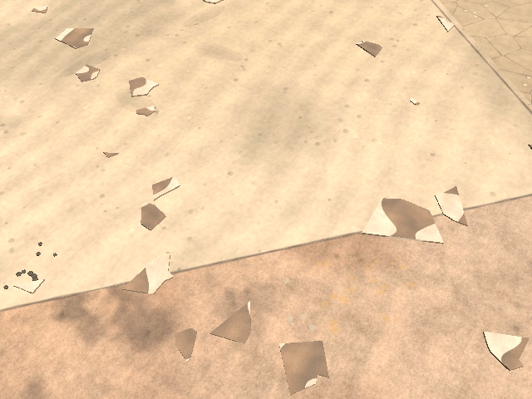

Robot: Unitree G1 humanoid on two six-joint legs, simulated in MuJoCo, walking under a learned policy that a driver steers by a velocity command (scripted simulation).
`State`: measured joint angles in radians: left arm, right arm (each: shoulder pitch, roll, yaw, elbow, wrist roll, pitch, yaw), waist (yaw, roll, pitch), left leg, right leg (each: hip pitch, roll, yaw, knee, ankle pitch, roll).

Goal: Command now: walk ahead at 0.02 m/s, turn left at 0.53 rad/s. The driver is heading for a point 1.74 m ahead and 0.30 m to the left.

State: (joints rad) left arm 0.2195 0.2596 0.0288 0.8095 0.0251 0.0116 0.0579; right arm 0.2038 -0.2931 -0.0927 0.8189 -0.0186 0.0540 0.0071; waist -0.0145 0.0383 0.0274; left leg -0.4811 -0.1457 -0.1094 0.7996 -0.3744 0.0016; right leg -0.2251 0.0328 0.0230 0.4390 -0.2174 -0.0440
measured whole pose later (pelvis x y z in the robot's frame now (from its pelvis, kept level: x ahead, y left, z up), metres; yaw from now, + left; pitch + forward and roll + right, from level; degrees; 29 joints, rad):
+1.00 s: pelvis +0.04 +0.03 +0.00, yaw +26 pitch +0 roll +1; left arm 0.34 0.24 0.03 0.85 0.02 -0.03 0.01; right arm 0.26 -0.28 -0.04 0.82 -0.04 0.00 0.02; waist 0.01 0.05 0.00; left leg -0.40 -0.07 -0.08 0.90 -0.34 0.05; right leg -0.10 0.04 0.00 0.36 -0.26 -0.06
